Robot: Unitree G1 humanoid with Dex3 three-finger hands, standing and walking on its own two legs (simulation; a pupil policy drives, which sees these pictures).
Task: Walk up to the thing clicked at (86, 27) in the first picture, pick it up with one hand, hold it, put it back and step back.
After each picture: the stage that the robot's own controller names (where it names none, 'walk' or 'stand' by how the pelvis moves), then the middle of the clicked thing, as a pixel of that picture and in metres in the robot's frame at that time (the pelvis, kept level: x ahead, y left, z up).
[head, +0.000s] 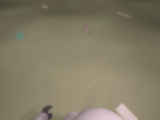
stand; (86, 30) +2.27 +0.22 -0.65
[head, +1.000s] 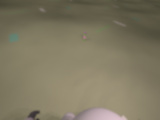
walk; (84, 36) +2.17 +0.18 -0.64
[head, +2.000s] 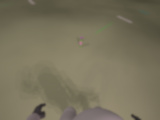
walk; (81, 42) +1.52 +0.20 -0.64
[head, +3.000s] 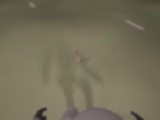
walk; (79, 57) +1.01 +0.19 -0.65
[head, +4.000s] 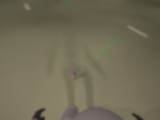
walk; (73, 74) +0.65 +0.21 -0.64
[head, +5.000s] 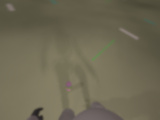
walk; (68, 87) +0.45 +0.19 -0.65
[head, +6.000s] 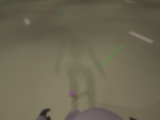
stand; (72, 96) +0.37 +0.24 -0.65
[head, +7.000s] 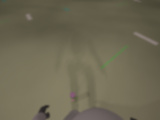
stand; (73, 97) +0.34 +0.20 -0.65
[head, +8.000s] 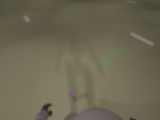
stand; (72, 97) +0.35 +0.21 -0.66
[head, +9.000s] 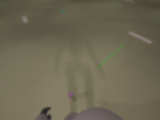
stand; (71, 97) +0.35 +0.22 -0.66
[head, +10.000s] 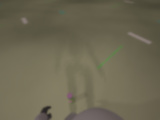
stand; (70, 98) +0.34 +0.24 -0.66
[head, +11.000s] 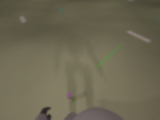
stand; (70, 97) +0.34 +0.24 -0.66
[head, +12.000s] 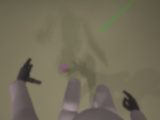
go down; (66, 70) +0.39 +0.25 -0.40
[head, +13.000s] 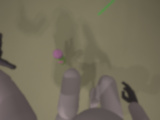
go down; (60, 58) +0.41 +0.29 -0.27
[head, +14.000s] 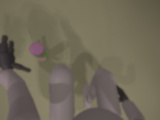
close in; (41, 54) +0.37 +0.33 -0.18
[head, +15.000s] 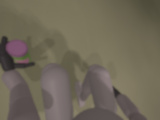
close; (21, 55) +0.36 +0.34 -0.15
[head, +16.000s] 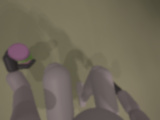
lift; (24, 57) +0.34 +0.35 -0.15
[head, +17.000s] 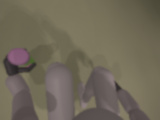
lift; (25, 60) +0.31 +0.35 -0.14
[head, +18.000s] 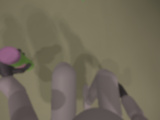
lift; (21, 61) +0.28 +0.41 -0.12
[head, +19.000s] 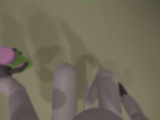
lift; (18, 61) +0.27 +0.42 -0.11
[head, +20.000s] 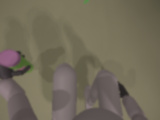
lift; (20, 64) +0.27 +0.41 -0.11
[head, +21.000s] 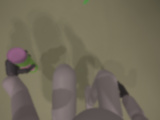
lift; (26, 63) +0.29 +0.40 -0.12
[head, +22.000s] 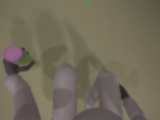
lift; (25, 60) +0.29 +0.40 -0.11
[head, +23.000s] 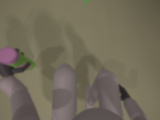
lift; (21, 61) +0.28 +0.42 -0.11
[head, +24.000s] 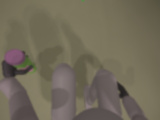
lift; (24, 64) +0.28 +0.40 -0.14
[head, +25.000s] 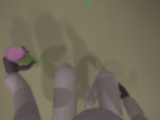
lift; (26, 59) +0.30 +0.40 -0.11
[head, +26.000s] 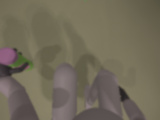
lift; (19, 62) +0.28 +0.42 -0.13
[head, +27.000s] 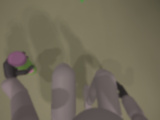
lift; (25, 65) +0.28 +0.39 -0.15
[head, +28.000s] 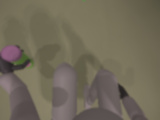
lift; (22, 59) +0.30 +0.42 -0.14
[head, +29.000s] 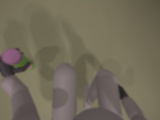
lift; (22, 62) +0.28 +0.41 -0.15
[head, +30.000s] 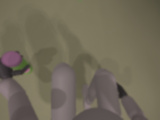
lift; (21, 65) +0.27 +0.41 -0.16
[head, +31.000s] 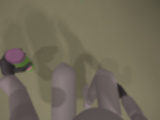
lift; (23, 62) +0.29 +0.40 -0.16
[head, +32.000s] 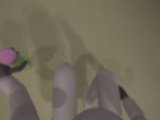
lift; (18, 61) +0.28 +0.43 -0.15
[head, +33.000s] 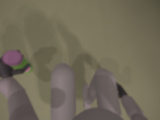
lift; (21, 64) +0.28 +0.41 -0.16
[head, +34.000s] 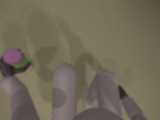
lift; (22, 63) +0.28 +0.41 -0.16
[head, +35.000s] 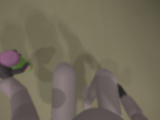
lift; (20, 63) +0.28 +0.41 -0.16
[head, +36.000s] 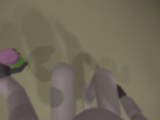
lift; (18, 63) +0.28 +0.42 -0.16
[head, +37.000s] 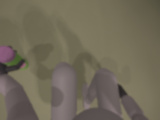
lift; (15, 60) +0.29 +0.43 -0.15
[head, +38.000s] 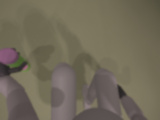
lift; (18, 62) +0.28 +0.42 -0.16
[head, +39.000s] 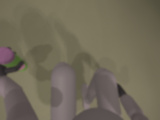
lift; (14, 62) +0.28 +0.43 -0.15
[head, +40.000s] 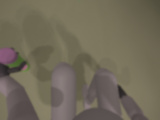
lift; (17, 62) +0.28 +0.43 -0.15
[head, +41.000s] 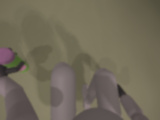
lift; (15, 63) +0.28 +0.43 -0.15
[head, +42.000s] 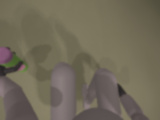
lift; (14, 62) +0.28 +0.44 -0.15
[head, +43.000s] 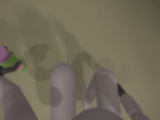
lift; (12, 62) +0.28 +0.44 -0.15
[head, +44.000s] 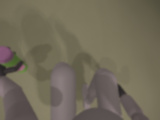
lift; (14, 62) +0.28 +0.44 -0.15
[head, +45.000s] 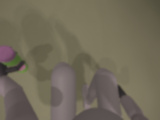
lift; (15, 62) +0.28 +0.43 -0.15
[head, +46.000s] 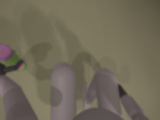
lift; (13, 61) +0.28 +0.44 -0.15
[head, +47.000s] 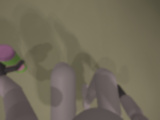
lift; (14, 61) +0.28 +0.43 -0.15
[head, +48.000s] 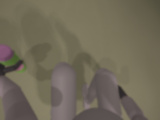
lift; (13, 61) +0.28 +0.44 -0.15
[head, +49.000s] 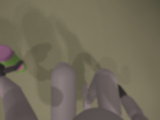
lift; (13, 62) +0.28 +0.44 -0.15
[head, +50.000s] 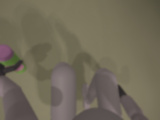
lift; (13, 62) +0.28 +0.44 -0.15
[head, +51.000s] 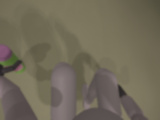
lift; (12, 62) +0.28 +0.45 -0.15
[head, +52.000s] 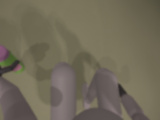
lift; (10, 62) +0.27 +0.45 -0.15
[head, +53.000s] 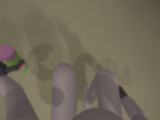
lift; (15, 61) +0.28 +0.44 -0.15
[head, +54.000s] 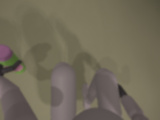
lift; (12, 62) +0.27 +0.45 -0.15
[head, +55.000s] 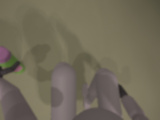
lift; (11, 63) +0.27 +0.45 -0.15
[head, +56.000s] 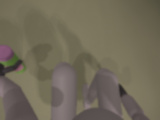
lift; (13, 62) +0.27 +0.45 -0.15
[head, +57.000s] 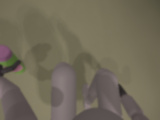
lift; (12, 62) +0.27 +0.45 -0.15
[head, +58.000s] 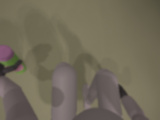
lift; (13, 62) +0.27 +0.45 -0.15
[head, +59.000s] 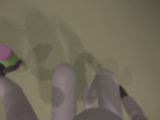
lift; (13, 62) +0.27 +0.45 -0.15
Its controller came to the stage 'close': yes
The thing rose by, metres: 0.07
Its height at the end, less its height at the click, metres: +0.00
